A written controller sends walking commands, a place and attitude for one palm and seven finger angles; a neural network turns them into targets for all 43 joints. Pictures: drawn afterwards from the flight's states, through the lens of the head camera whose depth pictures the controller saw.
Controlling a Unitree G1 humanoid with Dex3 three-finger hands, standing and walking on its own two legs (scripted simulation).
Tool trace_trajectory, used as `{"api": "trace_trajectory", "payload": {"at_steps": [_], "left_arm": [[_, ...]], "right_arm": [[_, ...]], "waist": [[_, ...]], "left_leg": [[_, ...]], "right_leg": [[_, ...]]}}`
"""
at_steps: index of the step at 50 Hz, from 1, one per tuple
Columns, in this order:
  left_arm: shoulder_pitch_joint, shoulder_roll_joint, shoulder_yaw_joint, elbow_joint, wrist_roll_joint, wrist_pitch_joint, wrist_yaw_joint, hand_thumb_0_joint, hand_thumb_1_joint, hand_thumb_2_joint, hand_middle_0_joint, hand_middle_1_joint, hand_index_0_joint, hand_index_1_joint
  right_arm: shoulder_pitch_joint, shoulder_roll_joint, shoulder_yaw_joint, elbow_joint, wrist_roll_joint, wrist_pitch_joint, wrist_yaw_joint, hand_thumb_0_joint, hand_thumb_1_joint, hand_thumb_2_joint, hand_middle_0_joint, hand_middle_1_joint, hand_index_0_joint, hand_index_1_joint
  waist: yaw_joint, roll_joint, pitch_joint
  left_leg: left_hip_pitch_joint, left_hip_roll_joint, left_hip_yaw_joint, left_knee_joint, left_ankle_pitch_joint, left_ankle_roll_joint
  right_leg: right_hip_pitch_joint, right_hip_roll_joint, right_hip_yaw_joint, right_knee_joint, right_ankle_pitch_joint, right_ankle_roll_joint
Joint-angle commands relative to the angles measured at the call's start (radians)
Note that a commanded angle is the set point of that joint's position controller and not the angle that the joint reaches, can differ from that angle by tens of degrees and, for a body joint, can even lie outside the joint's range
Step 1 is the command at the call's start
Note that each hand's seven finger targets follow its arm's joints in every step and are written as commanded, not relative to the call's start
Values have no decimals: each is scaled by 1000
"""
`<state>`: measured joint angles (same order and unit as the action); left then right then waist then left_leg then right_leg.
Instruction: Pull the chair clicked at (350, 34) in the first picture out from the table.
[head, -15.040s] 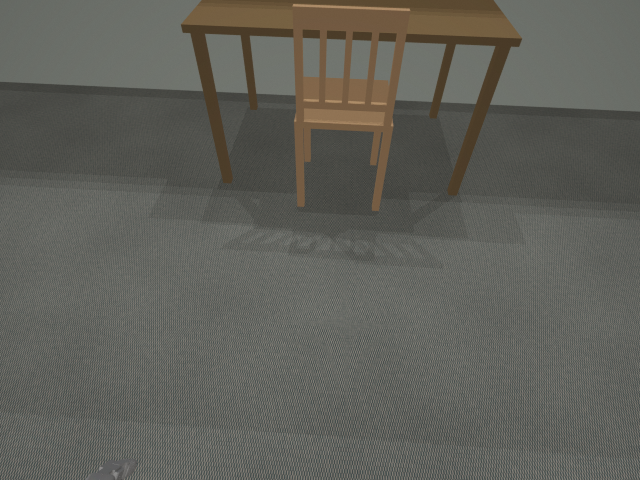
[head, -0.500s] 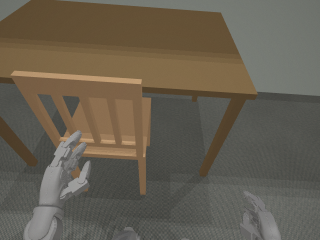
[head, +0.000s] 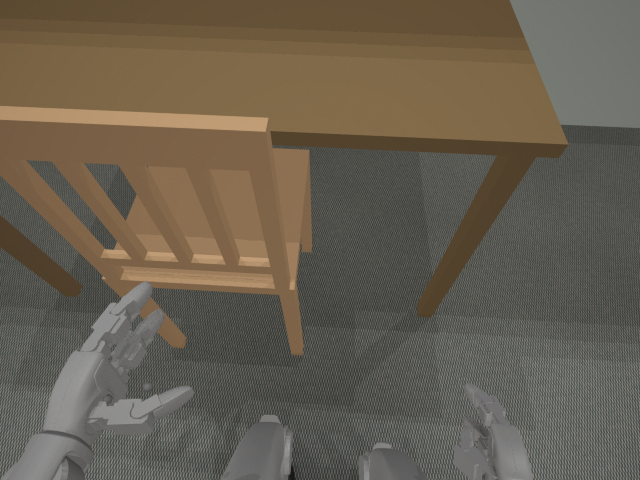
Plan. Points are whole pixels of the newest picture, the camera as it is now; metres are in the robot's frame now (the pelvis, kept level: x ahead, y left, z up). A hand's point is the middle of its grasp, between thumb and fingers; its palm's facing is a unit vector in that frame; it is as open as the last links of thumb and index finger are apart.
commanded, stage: raise the hand toward the chair's back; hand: left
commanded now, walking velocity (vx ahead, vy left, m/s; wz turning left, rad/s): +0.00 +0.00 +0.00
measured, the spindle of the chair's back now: (162, 217) +0.47 +0.27 -0.02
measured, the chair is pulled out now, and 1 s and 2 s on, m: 0.00 0.00 0.00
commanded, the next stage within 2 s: aim the fingers beside a spindle in 1.28 s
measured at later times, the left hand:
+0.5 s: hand (93, 382) +0.21 +0.24 +0.06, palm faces +0.03 -1.00 -0.06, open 16.5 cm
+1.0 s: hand (102, 370) +0.23 +0.24 +0.06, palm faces -0.01 -1.00 -0.04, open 16.9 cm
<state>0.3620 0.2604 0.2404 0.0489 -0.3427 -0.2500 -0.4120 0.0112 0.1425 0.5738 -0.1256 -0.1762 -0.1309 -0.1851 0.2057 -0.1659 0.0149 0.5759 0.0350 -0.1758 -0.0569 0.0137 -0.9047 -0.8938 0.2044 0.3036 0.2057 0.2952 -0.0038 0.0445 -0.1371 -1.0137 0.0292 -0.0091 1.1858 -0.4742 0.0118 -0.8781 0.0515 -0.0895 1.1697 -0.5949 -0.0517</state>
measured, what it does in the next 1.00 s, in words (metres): stands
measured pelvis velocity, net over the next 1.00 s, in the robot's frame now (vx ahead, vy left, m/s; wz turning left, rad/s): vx -0.01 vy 0.04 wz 0.00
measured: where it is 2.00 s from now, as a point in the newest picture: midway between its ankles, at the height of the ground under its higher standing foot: outside the picture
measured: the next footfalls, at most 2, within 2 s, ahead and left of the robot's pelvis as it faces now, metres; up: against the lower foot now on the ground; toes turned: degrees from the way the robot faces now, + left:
none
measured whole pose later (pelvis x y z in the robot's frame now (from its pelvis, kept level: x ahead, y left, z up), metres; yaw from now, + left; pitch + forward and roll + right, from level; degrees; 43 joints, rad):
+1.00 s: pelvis -0.01 +0.04 +0.02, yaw +0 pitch +15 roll -4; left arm 0.33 0.29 0.21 0.04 -0.29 -0.35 -0.28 -0.01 -0.50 0.30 -0.06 -0.08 -0.07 -0.08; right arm 0.27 -0.25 0.03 0.52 0.03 -0.16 -0.05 0.01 -0.90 -0.89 0.20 0.30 0.20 0.30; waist -0.03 0.03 -0.14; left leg -0.95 0.01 0.00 1.11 -0.43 0.06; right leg -0.79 0.03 -0.08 1.06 -0.53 -0.01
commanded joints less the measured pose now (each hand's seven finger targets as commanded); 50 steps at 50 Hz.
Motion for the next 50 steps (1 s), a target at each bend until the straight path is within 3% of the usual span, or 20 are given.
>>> {"api": "trace_trajectory", "payload": {"at_steps": [1, 3, 5, 7, 8, 11, 13, 15, 17, 21, 23, 26, 29, 34, 35, 38, 43, 48, 50], "left_arm": [[141, 100, 128, -290, -34, -191, 107, 0, -80, 480, -102, -146, -102, -146], [80, 77, 70, -236, 4, -249, 112, 0, -127, 460, -97, -139, -97, -139], [83, 57, 19, -176, 29, -282, 95, 0, -173, 440, -93, -131, -93, -131], [88, 48, -18, -146, 33, -281, 61, 0, -220, 420, -88, -124, -88, -124], [66, 61, -22, -158, 24, -274, 42, 0, -243, 410, -86, -120, -86, -120], [46, 141, 40, -298, 8, -266, 42, 0, -313, 380, -79, -109, -79, -109], [47, 183, 88, -369, 3, -261, 79, 0, -360, 360, -74, -102, -74, -102], [62, 154, 74, -424, 6, -265, 126, 0, -407, 340, -69, -95, -69, -95], [66, 124, 56, -401, 21, -257, 170, 0, -453, 320, -65, -87, -65, -87], [36, 81, -12, -222, 63, -190, 178, 0, -500, 300, -60, -80, -60, -80], [12, 85, -27, -154, 68, -156, 148, 0, -500, 300, -60, -80, -60, -80], [-55, 127, -9, -199, 53, -142, 111, 0, -500, 300, -60, -80, -60, -80], [-124, 180, 39, -313, 35, -177, 119, 0, -500, 300, -60, -80, -60, -80], [-120, 173, 48, -285, 40, -229, 162, 0, -500, 300, -60, -80, -60, -80], [-118, 162, 41, -242, 39, -224, 161, 0, -500, 300, -60, -80, -60, -80], [-104, 154, 28, -155, 47, -182, 138, 0, -500, 300, -60, -80, -60, -80], [-85, 173, 44, -182, 26, -129, 106, 0, -500, 300, -60, -80, -60, -80], [-115, 195, 83, -246, 24, -197, 157, 0, -500, 300, -60, -80, -60, -80], [-117, 164, 61, -220, 26, -223, 167, 0, -500, 300, -60, -80, -60, -80]], "right_arm": [[-48, -129, -93, -143, -11, -77, 1, 0, -900, -900, 200, 300, 200, 300], [-42, -145, -95, -124, -16, -76, 8, 0, -900, -900, 200, 300, 200, 300], [-32, -166, -99, -119, -19, -76, 14, 0, -900, -900, 200, 300, 200, 300], [-28, -189, -99, -137, -10, -77, 12, 0, -900, -900, 200, 300, 200, 300], [-27, -200, -99, -148, -8, -79, 9, 0, -900, -900, 200, 300, 200, 300], [-19, -211, -100, -176, -1, -86, 1, 0, -900, -900, 200, 300, 200, 300], [-19, -200, -100, -182, -3, -82, 0, 0, -900, -900, 200, 300, 200, 300], [-24, -187, -96, -187, -3, -72, 2, 0, -900, -900, 200, 300, 200, 300], [-31, -184, -90, -185, -6, -56, 5, 0, -900, -900, 200, 300, 200, 300], [-29, -203, -75, -199, -6, -16, 8, 0, -900, -900, 200, 300, 200, 300], [-25, -214, -68, -213, 1, -9, 4, 0, -900, -900, 200, 300, 200, 300], [-12, -225, -60, -238, 6, -15, -3, 0, -900, -900, 200, 300, 200, 300], [-13, -220, -51, -240, 0, -28, -6, 0, -900, -900, 200, 300, 200, 300], [-12, -212, -43, -209, -10, -38, 0, 0, -900, -900, 200, 300, 200, 300], [-12, -213, -43, -204, -9, -36, 1, 0, -900, -900, 200, 300, 200, 300], [-11, -227, -45, -203, -2, -30, 4, 0, -900, -900, 200, 300, 200, 300], [0, -229, -53, -222, 9, -31, -1, 0, -900, -900, 200, 300, 200, 300], [2, -217, -55, -200, -3, -42, 0, 0, -900, -900, 200, 300, 200, 300], [4, -212, -56, -189, -6, -43, 4, 0, -900, -900, 200, 300, 200, 300]], "waist": [[52, -64, -325], [5, -60, -216], [-20, -27, -194], [-29, -19, -190], [-31, -26, -206], [5, 53, -347], [25, 80, -393], [29, 113, -375], [22, 124, -311], [-28, 46, -151], [-32, 17, -115], [-26, 13, -177], [-9, 82, -255], [-15, 103, -213], [-26, 74, -181], [-23, 78, -158], [-8, 38, -229], [-5, 52, -226], [-18, 48, -198]], "left_leg": [[276, -19, -29, -126, 413, 21], [260, -16, -40, -98, 375, 22], [254, -15, -47, -101, 324, 21], [247, -12, -53, -111, 261, 24], [256, -12, -56, -109, 265, 29], [355, -6, -62, -147, 302, 25], [413, -1, -71, -164, 348, 19], [462, 8, -84, -194, 367, 8], [452, 13, -103, -219, 315, -2], [335, 13, -129, -261, 65, 2], [298, 6, -128, -274, 3, 8], [327, 1, -124, -282, -3, 12], [396, 0, -125, -284, 46, 8], [395, 6, -141, -292, 21, 2], [371, 6, -144, -294, -13, 3], [340, 2, -144, -309, -57, 4], [372, -4, -113, -303, 55, 12], [387, -1, -106, -278, 129, 10], [374, -2, -96, -261, 136, 10]], "right_leg": [[237, -47, 87, -167, 696, 70], [92, -28, 69, -143, 553, 59], [11, -23, 45, -138, 415, 45], [-26, -18, 39, -152, 299, 35], [-19, -16, 43, -153, 300, 32], [34, -19, 40, -163, 294, 25], [49, -12, 31, -158, 307, 21], [30, -11, 14, -161, 286, 20], [0, -10, -1, -163, 242, 20], [-61, -5, -16, -184, 136, 26], [-52, -2, -8, -204, 113, 24], [-6, -5, 2, -225, 110, 23], [22, -7, 9, -224, 131, 17], [-17, -7, 3, -211, 116, 17], [-29, -6, 1, -215, 103, 20], [-21, -8, 2, -224, 92, 19], [67, -7, 10, -259, 146, 20], [52, -5, 8, -241, 172, 18], [29, -9, 8, -237, 173, 21]]}}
